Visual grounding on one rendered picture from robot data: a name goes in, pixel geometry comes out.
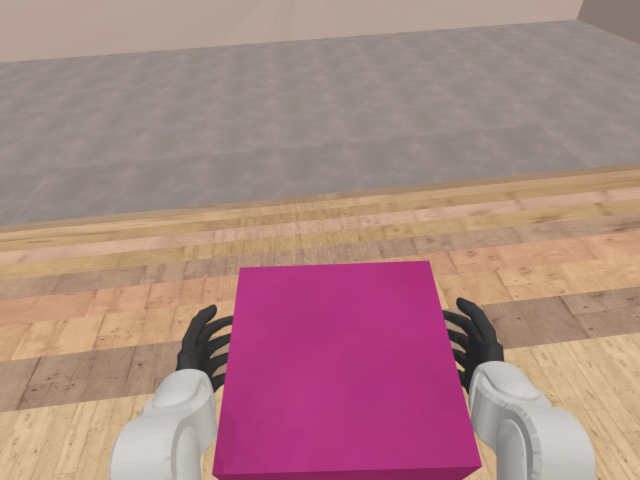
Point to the robot left forearm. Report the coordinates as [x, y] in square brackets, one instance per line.
[174, 429]

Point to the right robot hand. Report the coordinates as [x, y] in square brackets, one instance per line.
[481, 343]

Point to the robot right forearm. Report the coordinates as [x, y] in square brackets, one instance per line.
[531, 439]

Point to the left robot hand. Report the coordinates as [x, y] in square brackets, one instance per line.
[197, 350]

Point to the carton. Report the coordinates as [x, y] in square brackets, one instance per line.
[342, 372]

